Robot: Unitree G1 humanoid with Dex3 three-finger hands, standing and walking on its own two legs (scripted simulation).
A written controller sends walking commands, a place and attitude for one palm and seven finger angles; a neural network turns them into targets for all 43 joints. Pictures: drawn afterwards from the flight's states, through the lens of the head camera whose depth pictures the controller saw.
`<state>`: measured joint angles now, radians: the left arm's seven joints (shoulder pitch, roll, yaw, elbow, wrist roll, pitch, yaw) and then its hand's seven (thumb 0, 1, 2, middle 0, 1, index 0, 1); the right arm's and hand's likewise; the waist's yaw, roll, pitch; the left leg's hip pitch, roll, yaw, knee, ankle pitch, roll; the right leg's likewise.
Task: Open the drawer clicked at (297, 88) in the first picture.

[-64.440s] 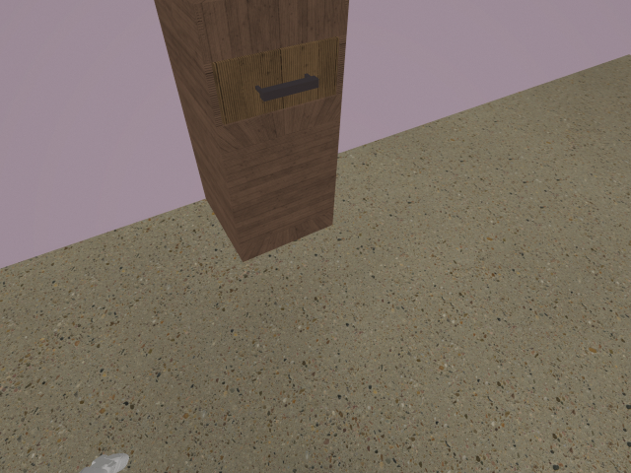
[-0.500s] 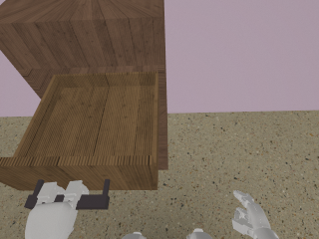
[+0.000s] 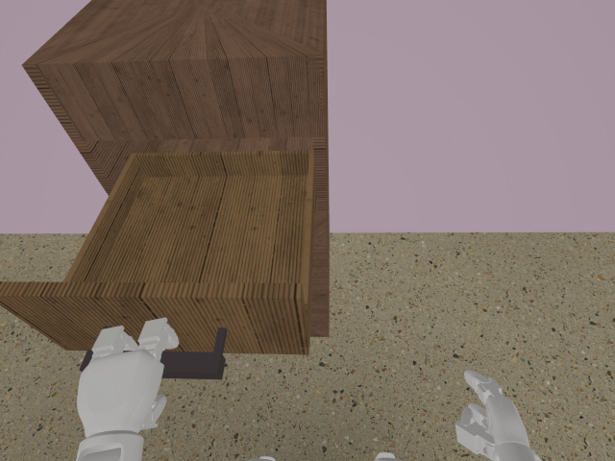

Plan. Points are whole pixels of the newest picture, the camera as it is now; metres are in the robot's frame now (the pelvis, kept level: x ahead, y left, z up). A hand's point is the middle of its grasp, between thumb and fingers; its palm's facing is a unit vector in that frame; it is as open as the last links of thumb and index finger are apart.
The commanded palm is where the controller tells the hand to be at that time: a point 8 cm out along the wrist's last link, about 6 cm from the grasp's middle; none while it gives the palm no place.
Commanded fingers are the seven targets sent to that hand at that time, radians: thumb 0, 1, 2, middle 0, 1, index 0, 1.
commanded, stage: open the thumb to release the handle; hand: left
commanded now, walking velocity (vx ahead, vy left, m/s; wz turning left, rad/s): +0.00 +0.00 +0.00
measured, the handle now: (159, 348) +0.25 +0.23 +0.00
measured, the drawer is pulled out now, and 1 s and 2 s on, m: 0.30 0.30 0.30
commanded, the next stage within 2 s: lift the hand off the handle in 0.14 s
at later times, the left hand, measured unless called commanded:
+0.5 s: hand (151, 389) +0.21 +0.23 -0.02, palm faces +0.04 -0.09 -1.00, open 13.6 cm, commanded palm +0.18 +0.23 +0.03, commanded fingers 0.00 -0.50 0.30 -0.30 -1.20 -0.30 -1.20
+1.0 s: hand (129, 372) +0.21 +0.24 +0.04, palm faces +0.06 -0.11 -0.99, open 13.3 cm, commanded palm +0.18 +0.23 +0.10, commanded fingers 0.00 -0.50 0.30 -0.30 -1.20 -0.30 -1.20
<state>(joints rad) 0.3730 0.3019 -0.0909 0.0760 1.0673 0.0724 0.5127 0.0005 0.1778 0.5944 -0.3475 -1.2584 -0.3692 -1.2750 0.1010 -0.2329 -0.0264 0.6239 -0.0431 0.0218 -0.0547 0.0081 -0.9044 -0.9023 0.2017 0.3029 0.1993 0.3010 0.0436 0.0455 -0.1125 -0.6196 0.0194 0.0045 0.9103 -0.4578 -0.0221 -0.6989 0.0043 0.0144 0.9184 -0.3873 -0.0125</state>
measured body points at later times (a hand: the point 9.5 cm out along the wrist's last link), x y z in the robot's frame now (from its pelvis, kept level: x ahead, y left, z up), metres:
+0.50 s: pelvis +0.01 +0.01 +0.00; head +0.06 -0.01 +0.44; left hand +0.20 +0.23 +0.04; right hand +0.22 -0.20 -0.11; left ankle +0.00 +0.14 -0.69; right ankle +0.04 -0.11 -0.69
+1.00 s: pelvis +0.02 +0.01 +0.02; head +0.04 -0.02 +0.47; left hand +0.20 +0.24 +0.09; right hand +0.24 -0.21 -0.08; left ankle +0.00 +0.14 -0.69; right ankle +0.04 -0.11 -0.69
